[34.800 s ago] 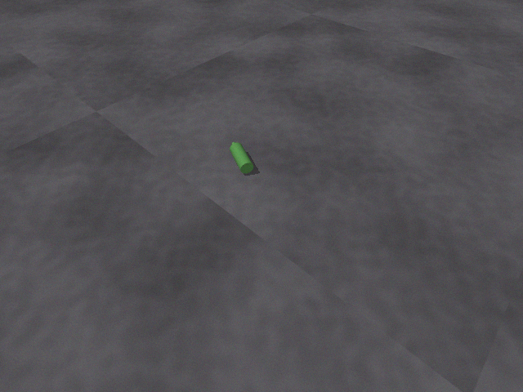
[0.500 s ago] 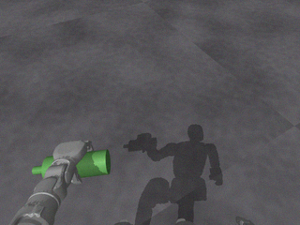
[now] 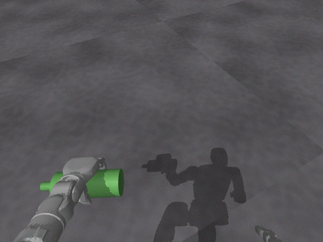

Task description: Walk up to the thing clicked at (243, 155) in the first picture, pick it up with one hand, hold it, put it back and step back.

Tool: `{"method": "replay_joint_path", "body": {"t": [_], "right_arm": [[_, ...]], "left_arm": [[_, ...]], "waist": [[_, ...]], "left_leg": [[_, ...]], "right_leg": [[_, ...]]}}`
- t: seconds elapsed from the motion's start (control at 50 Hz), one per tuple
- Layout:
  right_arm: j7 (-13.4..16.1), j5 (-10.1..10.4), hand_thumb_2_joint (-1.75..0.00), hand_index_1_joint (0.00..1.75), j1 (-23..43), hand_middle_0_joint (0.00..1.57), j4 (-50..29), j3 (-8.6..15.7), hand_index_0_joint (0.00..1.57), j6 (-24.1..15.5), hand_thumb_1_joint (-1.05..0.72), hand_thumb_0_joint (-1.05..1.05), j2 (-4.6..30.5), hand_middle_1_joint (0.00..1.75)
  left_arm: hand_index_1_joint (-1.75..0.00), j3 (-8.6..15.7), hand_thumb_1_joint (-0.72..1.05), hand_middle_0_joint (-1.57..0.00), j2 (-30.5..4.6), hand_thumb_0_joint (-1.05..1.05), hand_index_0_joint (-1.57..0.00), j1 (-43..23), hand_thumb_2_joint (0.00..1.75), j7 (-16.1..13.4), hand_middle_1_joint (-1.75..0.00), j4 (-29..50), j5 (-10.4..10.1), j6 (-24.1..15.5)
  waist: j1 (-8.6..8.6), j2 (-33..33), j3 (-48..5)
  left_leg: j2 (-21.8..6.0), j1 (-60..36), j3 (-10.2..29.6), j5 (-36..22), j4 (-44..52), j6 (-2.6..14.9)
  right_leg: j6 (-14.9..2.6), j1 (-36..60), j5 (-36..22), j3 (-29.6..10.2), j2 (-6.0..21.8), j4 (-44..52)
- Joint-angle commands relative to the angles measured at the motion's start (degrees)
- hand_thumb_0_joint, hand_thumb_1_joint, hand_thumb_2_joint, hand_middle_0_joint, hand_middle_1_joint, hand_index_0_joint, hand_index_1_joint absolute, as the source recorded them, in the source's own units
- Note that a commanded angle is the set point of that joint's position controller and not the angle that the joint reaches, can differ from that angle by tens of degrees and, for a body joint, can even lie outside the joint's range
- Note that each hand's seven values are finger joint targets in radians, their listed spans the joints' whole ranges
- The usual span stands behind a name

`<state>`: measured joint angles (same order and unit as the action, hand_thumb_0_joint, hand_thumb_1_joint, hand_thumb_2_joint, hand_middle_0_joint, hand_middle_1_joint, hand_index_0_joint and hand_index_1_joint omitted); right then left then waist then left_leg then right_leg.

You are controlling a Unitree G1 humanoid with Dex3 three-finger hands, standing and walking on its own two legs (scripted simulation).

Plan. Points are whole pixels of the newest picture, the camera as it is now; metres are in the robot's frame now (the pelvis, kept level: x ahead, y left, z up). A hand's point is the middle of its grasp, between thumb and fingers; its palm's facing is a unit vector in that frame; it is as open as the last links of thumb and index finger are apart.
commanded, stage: hold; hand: left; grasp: from above
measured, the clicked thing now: (81, 184) +0.31 +0.25 -0.08
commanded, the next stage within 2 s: crouch in 1.48 s
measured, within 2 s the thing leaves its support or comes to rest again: neither
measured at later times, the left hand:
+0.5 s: hand (84, 192) +0.27 +0.22 -0.04, palm faces -0.46 -0.04 -0.89, open 10.5 cm
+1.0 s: hand (83, 191) +0.26 +0.21 -0.02, palm faces -0.45 -0.04 -0.89, open 10.6 cm
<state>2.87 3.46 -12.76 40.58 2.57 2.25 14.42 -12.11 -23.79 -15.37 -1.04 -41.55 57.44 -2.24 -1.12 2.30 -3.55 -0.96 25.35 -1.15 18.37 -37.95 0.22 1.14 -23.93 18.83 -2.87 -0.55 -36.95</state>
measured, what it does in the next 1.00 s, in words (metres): stands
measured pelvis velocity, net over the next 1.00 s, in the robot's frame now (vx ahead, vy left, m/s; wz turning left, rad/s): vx -0.02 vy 0.00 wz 0.00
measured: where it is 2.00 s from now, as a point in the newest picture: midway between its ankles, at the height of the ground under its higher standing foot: outside the picture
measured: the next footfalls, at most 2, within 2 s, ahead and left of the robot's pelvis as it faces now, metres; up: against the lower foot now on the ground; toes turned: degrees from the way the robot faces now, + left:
none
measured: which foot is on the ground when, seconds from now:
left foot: down 0.00-1.00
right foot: down 0.00-1.00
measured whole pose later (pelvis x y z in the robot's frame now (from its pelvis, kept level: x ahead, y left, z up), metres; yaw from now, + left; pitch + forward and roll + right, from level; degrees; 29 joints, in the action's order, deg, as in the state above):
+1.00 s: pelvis -0.02 +0.00 +0.01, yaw +0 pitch +0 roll +0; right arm 4.4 4.0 -9.2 39.8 0.6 3.1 14.3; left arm -12.8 -24.2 -12.9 3.0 -34.3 56.0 -3.4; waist 0.8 3.3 0.0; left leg -0.7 16.8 -1.5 12.4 -29.0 0.0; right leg 0.9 -16.3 13.6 -3.3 -0.2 -29.7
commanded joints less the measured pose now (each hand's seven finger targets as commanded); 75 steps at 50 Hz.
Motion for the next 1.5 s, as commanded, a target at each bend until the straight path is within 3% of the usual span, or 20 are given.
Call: {"method": "replay_joint_path", "body": {"t": [0.0, 0.14, 0.24, 0.26, 0.36, 0.46, 0.68, 0.84, 0.88, 0.9, 0.94, 1.0, 1.04, 1.08, 1.22, 1.26, 1.32, 1.34, 1.44, 1.48], "right_arm": [[0.5, -0.3, -0.89, 0.30, 1.9, 0.20, -6.9, 2.4, 0.20, -1.8, -0.89, 0.00, 8.1, 0.30], [0.7, -0.3, -0.89, 0.30, 3.2, 0.20, -7.4, 2.3, 0.20, -1.5, -0.89, 0.00, 8.1, 0.30], [0.8, -0.3, -0.89, 0.30, 4.1, 0.20, -7.7, 2.2, 0.20, -1.4, -0.89, 0.00, 8.3, 0.30], [0.8, -0.1, -0.90, 0.30, 4.7, 0.20, -8.0, 2.1, 0.20, -1.4, -0.89, 0.00, 8.0, 0.30], [1.1, -0.2, -0.90, 0.30, 5.4, 0.20, -8.0, 1.8, 0.20, -1.4, -0.89, 0.00, 8.0, 0.30], [1.1, 0.0, -0.90, 0.30, 6.9, 0.20, -8.5, 1.4, 0.20, -1.6, -0.90, 0.00, 7.8, 0.30], [1.5, 0.2, -0.90, 0.30, 9.0, 0.20, -8.7, 0.9, 0.20, -2.1, -0.90, 0.00, 7.4, 0.30], [1.8, 0.1, -0.90, 0.30, 9.0, 0.20, -8.7, 0.7, 0.20, -2.1, -0.90, 0.00, 7.4, 0.30], [1.9, 0.2, -0.90, 0.30, 9.1, 0.20, -8.5, 0.5, 0.20, -2.0, -0.90, 0.00, 7.3, 0.30], [1.9, 0.3, -0.90, 0.30, 9.3, 0.20, -8.7, 0.5, 0.20, -2.0, -0.90, 0.00, 7.2, 0.30], [2.0, 0.3, -0.90, 0.30, 9.2, 0.20, -8.4, 0.5, 0.20, -1.9, -0.90, 0.00, 7.3, 0.30], [1.8, 0.2, -0.90, 0.30, 10.0, 0.20, -9.0, 0.4, 0.20, -1.7, -0.90, 0.00, 7.0, 0.30], [1.9, 0.1, -0.90, 0.30, 10.0, 0.20, -9.2, 0.5, 0.20, -1.5, -0.90, 0.00, 7.0, 0.30], [1.8, 0.0, -0.90, 0.30, 10.1, 0.20, -9.3, 0.4, 0.20, -1.3, -0.90, 0.00, 6.9, 0.30], [2.1, 0.1, -0.90, 0.30, 9.4, 0.20, -8.5, 0.5, 0.20, -0.9, -0.90, 0.00, 7.0, 0.30], [2.1, 0.2, -0.90, 0.30, 9.0, 0.20, -8.4, 0.7, 0.20, -0.9, -0.90, 0.00, 7.0, 0.30], [2.0, 0.2, -0.90, 0.30, 8.7, 0.20, -8.2, 1.0, 0.20, -0.7, -0.90, 0.00, 7.1, 0.30], [1.9, 0.0, -0.90, 0.30, 8.9, 0.20, -8.0, 1.1, 0.20, -0.6, -0.89, 0.00, 7.2, 0.30], [1.7, 0.3, -0.90, 0.30, 9.1, 0.20, -8.5, 1.2, 0.20, -0.2, -0.90, 0.00, 6.9, 0.30], [1.7, 0.2, -0.90, 0.30, 9.4, 0.20, -8.8, 1.1, 0.20, -0.1, -0.90, 0.00, 7.0, 0.30]], "left_arm": [[-0.78, 5.7, 0.70, -0.99, -12.3, 0.00, -1.02, -18.5, 0.87, -1.5, -0.81, 12.5, -0.2, -0.3], [-0.79, 6.6, 0.70, -0.98, -13.0, 0.00, -1.01, -18.6, 0.88, -1.8, -0.82, 13.5, 0.1, -0.5], [-0.81, 5.7, 0.72, -0.99, -11.9, 0.00, -1.03, -17.7, 0.89, -1.5, -0.84, 13.7, -0.5, -0.2], [-0.80, 6.2, 0.72, -1.01, -12.6, 0.00, -1.04, -18.0, 0.90, -1.3, -0.83, 14.6, -0.3, -0.4], [-0.82, 6.3, 0.70, -0.97, -13.0, 0.00, -1.01, -18.9, 0.88, -0.9, -0.86, 15.5, -0.6, -0.8], [-0.82, 6.4, 0.72, -0.98, -12.9, 0.00, -1.02, -18.5, 0.87, -0.9, -0.87, 16.1, -0.8, -1.0], [-0.84, 6.7, 0.71, -0.97, -13.2, 0.00, -1.02, -16.8, 0.88, 0.6, -0.89, 16.1, -1.7, -0.8], [-0.86, 5.7, 0.69, -0.96, -12.6, 0.00, -1.00, -19.1, 0.90, 1.7, -0.90, 20.8, -1.7, -1.5], [-0.85, 6.9, 0.69, -0.96, -13.5, 0.00, -1.00, -17.7, 0.90, 1.5, -0.90, 19.1, -1.7, -1.1], [-0.84, 5.5, 0.68, -0.96, -12.0, 0.00, -1.00, -17.9, 0.90, 1.6, -0.89, 19.8, -2.1, -1.0], [-0.88, 7.4, 0.68, -0.94, -14.1, 0.00, -0.98, -18.5, 0.90, 1.3, -0.93, 19.0, -1.7, -0.8], [-0.87, 5.5, 0.70, -0.97, -11.9, 0.00, -1.01, -17.1, 0.93, 1.9, -0.91, 19.2, -1.9, -0.7], [-0.86, 6.6, 0.67, -0.95, -12.9, 0.00, -0.99, -15.0, 0.91, 2.2, -0.90, 18.9, -1.6, -0.6], [-0.86, 5.7, 0.66, -0.94, -12.4, 0.00, -0.98, -16.4, 0.92, 2.5, -0.90, 20.9, -1.9, -0.9], [-0.85, 8.0, 0.66, -0.93, -14.6, 0.00, -0.98, -18.5, 0.89, 1.6, -0.90, 21.2, -1.2, -1.4], [-0.84, 6.2, 0.66, -0.93, -12.6, 0.00, -0.97, -19.1, 0.88, 1.3, -0.89, 21.3, -1.1, -1.4], [-0.84, 6.9, 0.64, -0.93, -12.6, 0.00, -0.97, -16.7, 0.90, 0.6, -0.88, 19.2, -1.1, -0.7], [-0.85, 5.9, 0.65, -0.92, -11.9, 0.00, -0.96, -18.4, 0.89, 0.5, -0.89, 20.8, -1.3, -0.7], [-0.84, 6.6, 0.65, -0.92, -12.3, 0.00, -0.97, -13.8, 0.88, 1.4, -0.88, 18.2, -1.2, -0.1], [-0.84, 5.6, 0.66, -0.93, -12.0, 0.00, -0.97, -15.4, 0.88, 2.1, -0.88, 19.1, -1.2, -0.3]], "waist": [[-0.23, -0.3, -15.5], [0.51, 0.7, -14.0], [0.12, -0.8, -13.0], [1.02, -0.7, -13.0], [0.48, -1.2, -13.3], [1.13, 0.0, -10.4], [1.67, -0.9, -9.2], [1.10, 0.0, -12.3], [1.58, -0.1, -11.3], [1.26, -1.1, -11.3], [1.58, -0.4, -10.7], [1.65, -0.4, -10.0], [2.23, -1.3, -9.9], [1.92, -0.7, -10.4], [1.79, 0.8, -12.0], [1.17, -0.5, -13.5], [1.73, -0.4, -13.3], [1.26, -0.2, -14.1], [2.35, -1.4, -11.2], [1.88, -1.9, -10.7]], "left_leg": [[1.7, -12.3, 0.2, -20.4, 4.4, 0.54], [1.6, -13.0, 0.4, -16.5, 7.0, 0.21], [1.7, -13.4, 0.2, -14.8, 7.9, 0.50], [1.8, -13.7, 0.2, -14.2, 8.4, 0.52], [2.0, -14.2, -0.1, -13.3, 8.9, 0.76], [2.0, -13.4, 0.0, -8.2, 10.8, 0.41], [1.6, -14.1, 0.3, -6.8, 12.6, 0.50], [1.3, -17.8, 0.4, -10.6, 12.8, 0.46], [1.5, -17.3, 0.1, -11.6, 12.8, 0.57], [1.5, -17.5, 0.2, -11.9, 13.0, 0.57], [1.6, -17.0, -0.1, -11.6, 12.9, 0.66], [1.7, -16.9, -0.2, -11.4, 13.3, 0.60], [1.8, -16.7, -0.2, -11.8, 13.2, 0.71], [1.9, -17.0, -0.2, -12.0, 13.1, 0.66], [1.9, -18.5, -0.3, -14.6, 12.9, 0.55], [1.8, -19.5, -0.2, -16.3, 12.6, 0.73], [1.9, -19.5, -0.4, -18.5, 12.3, 0.60], [1.8, -20.1, -0.4, -18.8, 12.1, 0.59], [2.1, -18.1, -0.6, -17.3, 12.7, 0.80], [2.1, -17.8, -0.4, -16.8, 12.7, 0.83]], "right_leg": [[-1.38, 5.2, -18.8, 1.3, -1.9, 5.4], [-1.78, 5.8, -14.4, 1.3, -2.0, 7.1], [-1.46, 6.3, -13.1, 1.3, -1.8, 8.5], [-1.53, 6.8, -12.5, 1.3, -1.7, 8.9], [-1.30, 7.0, -11.9, 0.9, -1.5, 9.9], [-1.74, 6.4, -6.2, 0.9, -1.6, 11.3], [-1.64, 7.1, -4.5, 1.1, -1.5, 12.7], [-1.73, 8.1, -8.5, 1.2, -1.7, 12.3], [-1.61, 8.7, -9.4, 1.3, -1.6, 12.6], [-1.60, 8.9, -9.6, 1.4, -1.7, 12.7], [-1.53, 8.6, -9.6, 1.2, -1.5, 13.1], [-1.67, 8.9, -9.2, 1.3, -1.5, 13.2], [-1.53, 9.5, -9.2, 1.3, -1.3, 13.6], [-1.55, 9.4, -9.6, 1.2, -1.3, 13.5], [-1.66, 9.9, -12.1, 1.4, -1.5, 13.0], [-1.53, 10.4, -14.2, 1.4, -1.6, 12.6], [-1.51, 11.0, -16.2, 1.6, -1.5, 12.5], [-1.45, 10.8, -16.7, 1.6, -1.5, 12.3], [-1.34, 11.5, -15.6, 1.5, -1.1, 13.4], [-1.34, 11.0, -15.0, 1.6, -1.1, 13.6]]}}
